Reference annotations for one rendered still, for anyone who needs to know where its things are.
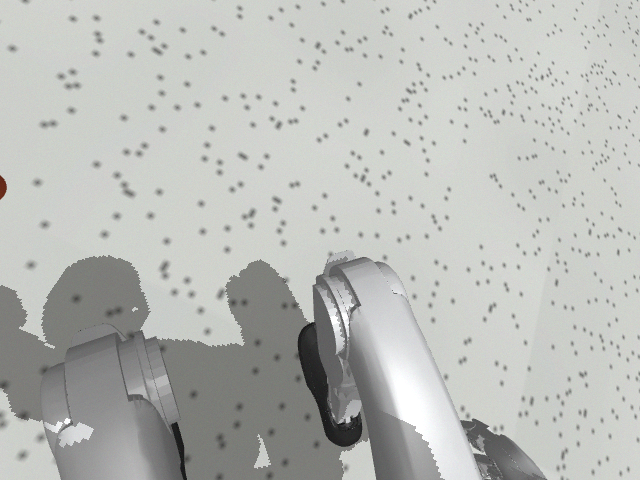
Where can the left robot foot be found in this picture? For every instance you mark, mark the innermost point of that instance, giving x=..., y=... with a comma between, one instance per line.
x=180, y=447

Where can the tin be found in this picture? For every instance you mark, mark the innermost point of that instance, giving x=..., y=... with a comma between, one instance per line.
x=3, y=187

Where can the right robot hand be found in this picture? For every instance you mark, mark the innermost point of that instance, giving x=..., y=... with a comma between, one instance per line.
x=504, y=460

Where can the right robot foot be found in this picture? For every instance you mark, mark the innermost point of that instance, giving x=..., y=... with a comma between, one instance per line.
x=316, y=379

